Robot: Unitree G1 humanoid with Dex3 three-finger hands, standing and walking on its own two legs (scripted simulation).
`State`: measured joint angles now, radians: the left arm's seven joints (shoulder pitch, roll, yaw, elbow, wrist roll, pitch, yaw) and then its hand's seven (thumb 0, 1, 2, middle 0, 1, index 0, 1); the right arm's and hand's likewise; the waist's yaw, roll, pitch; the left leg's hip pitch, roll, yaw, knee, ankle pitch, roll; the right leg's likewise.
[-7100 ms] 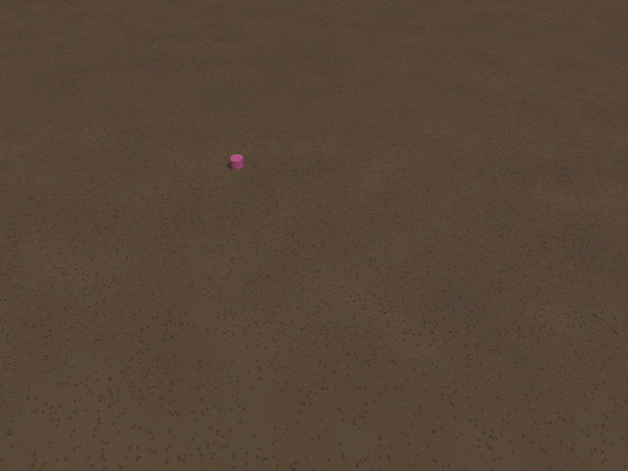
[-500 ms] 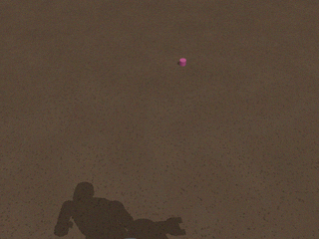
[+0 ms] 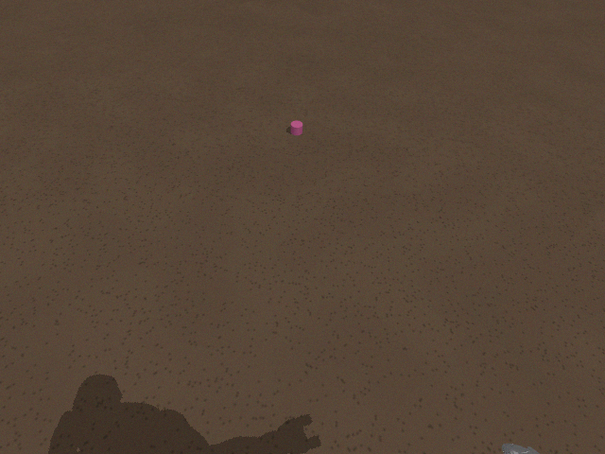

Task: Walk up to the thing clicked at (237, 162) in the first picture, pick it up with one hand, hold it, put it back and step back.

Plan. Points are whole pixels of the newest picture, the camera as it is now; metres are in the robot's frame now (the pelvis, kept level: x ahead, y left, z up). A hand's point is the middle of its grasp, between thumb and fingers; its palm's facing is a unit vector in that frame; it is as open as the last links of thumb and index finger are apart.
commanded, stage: walk up
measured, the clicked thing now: (296, 128) +1.80 +0.00 -0.73
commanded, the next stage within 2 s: stand in 0.64 s
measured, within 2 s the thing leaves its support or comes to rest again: neither
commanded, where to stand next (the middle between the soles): +0.08 +0.03 m, yaw -1 degrees
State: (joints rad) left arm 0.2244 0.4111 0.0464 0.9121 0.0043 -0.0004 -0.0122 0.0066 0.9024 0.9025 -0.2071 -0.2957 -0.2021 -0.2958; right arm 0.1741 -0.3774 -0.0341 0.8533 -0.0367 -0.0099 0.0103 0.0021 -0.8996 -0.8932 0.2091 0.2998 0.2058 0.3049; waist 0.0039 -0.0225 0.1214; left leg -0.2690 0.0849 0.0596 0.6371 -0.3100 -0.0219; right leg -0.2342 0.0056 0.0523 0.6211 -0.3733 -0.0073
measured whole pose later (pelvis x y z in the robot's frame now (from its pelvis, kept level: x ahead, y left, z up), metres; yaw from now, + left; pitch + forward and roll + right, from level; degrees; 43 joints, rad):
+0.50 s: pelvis +0.00 +0.00 +0.01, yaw -2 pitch -3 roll +1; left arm 0.09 0.35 0.00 1.04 0.00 -0.03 0.00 0.01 0.90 0.90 -0.21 -0.30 -0.20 -0.30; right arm 0.15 -0.36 -0.02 1.06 -0.01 0.00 0.02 0.00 -0.90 -0.89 0.21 0.30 0.20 0.30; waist -0.01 0.01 0.07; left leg -0.14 0.04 0.04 0.44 -0.24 -0.03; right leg -0.17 0.00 0.09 0.47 -0.25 0.02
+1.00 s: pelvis +0.00 +0.00 +0.02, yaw -1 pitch -3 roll +0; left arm 0.11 0.36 0.00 1.14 0.01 -0.01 -0.01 0.01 0.90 0.90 -0.21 -0.30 -0.20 -0.30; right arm 0.09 -0.35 -0.02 1.13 -0.01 -0.01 0.01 0.00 -0.90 -0.89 0.21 0.30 0.20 0.30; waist 0.00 0.01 0.07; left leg -0.11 0.03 0.03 0.33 -0.17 -0.02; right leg -0.12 -0.01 0.07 0.34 -0.17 0.03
